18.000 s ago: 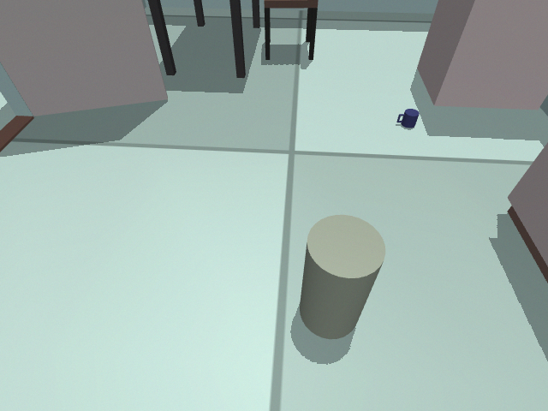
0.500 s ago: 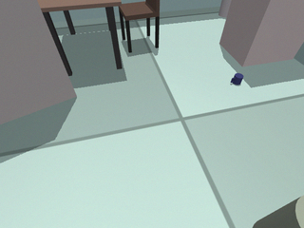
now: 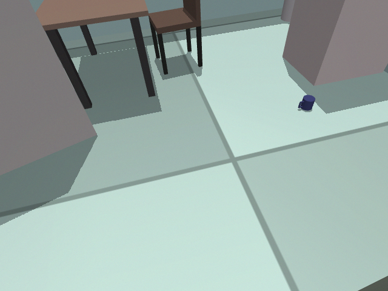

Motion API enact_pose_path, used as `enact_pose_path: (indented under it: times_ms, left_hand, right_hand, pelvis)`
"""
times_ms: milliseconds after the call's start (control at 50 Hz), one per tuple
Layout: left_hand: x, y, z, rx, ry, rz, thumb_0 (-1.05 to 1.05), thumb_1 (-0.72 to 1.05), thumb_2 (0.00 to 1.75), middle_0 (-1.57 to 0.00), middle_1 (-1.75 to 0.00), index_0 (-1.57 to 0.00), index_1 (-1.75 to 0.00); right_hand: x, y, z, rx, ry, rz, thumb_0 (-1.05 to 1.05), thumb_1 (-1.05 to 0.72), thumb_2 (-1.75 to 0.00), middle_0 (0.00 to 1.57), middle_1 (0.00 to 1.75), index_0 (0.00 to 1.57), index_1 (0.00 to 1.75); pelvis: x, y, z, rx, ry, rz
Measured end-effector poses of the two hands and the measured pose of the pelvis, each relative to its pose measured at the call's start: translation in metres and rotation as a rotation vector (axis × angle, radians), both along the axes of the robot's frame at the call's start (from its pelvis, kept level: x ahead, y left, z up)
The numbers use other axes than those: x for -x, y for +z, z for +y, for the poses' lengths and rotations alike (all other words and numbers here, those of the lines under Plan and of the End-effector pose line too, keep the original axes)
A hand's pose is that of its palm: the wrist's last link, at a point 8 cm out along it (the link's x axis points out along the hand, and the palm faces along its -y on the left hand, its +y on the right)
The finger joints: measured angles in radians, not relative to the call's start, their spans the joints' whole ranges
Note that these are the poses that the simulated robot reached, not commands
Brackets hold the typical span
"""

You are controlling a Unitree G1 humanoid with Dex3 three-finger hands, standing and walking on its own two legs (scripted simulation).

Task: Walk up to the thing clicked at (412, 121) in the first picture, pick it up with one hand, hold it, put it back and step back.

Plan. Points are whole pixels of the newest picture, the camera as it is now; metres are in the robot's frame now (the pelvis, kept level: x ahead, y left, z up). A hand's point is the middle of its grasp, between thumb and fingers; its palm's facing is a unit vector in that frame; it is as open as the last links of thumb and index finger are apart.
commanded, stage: walk up
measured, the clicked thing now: (305, 103) +1.60 -0.76 -0.72
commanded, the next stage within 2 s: none
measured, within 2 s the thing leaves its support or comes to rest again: neither
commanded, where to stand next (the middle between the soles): +0.43 +0.06 m, yaw +2 degrees
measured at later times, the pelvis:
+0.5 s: pelvis +0.18 +0.06 +0.00, yaw -11 degrees
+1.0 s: pelvis +0.34 +0.05 -0.01, yaw -26 degrees
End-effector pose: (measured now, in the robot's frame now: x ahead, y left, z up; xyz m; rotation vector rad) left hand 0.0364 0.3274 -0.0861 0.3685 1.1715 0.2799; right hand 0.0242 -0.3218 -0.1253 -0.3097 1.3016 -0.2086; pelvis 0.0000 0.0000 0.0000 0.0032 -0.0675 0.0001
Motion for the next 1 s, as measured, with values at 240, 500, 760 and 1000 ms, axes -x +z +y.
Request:
enact_pose_path:
  times_ms: [240,500,760,1000]
  left_hand:
    - [-0.042,-0.007,-0.006,0.04,0.045,0.051,0.01,0.9,0.9,-0.21,-0.3,-0.21,-0.3]
    - [-0.21,-0.023,0.034,0.066,-0.188,0.096,0.01,0.9,0.9,-0.21,-0.3,-0.21,-0.3]
    - [-0.42,0.007,0.018,-0.046,-0.459,-0.019,0.01,0.91,0.9,-0.2,-0.3,-0.2,-0.3]
    - [-0.506,0.011,-0.017,-0.069,-0.543,-0.119,0.01,0.9,0.9,-0.21,-0.3,-0.21,-0.3]
  right_hand:
    - [-0.132,0.017,0.016,-0.015,0.114,-0.095,0.01,-0.9,-0.9,0.2,0.3,0.2,0.3]
    - [-0.245,0.05,0.072,0.022,-0.029,-0.382,0.0,-0.9,-0.9,0.2,0.3,0.21,0.3]
    - [-0.189,0.017,0.065,0.037,-0.304,-0.175,0.01,-0.9,-0.9,0.2,0.3,0.21,0.3]
    - [-0.238,-0.01,0.075,-0.034,-0.377,-0.12,0.01,-0.9,-0.9,0.2,0.3,0.21,0.3]
  pelvis:
    - [-0.078,0.004,0.005,0.032,0.029,0.002]
    - [-0.183,0.003,0.059,0.033,-0.193,0.016]
    - [-0.273,-0.004,0.06,-0.019,-0.336,0.02]
    - [-0.338,-0.012,0.054,-0.004,-0.45,0.006]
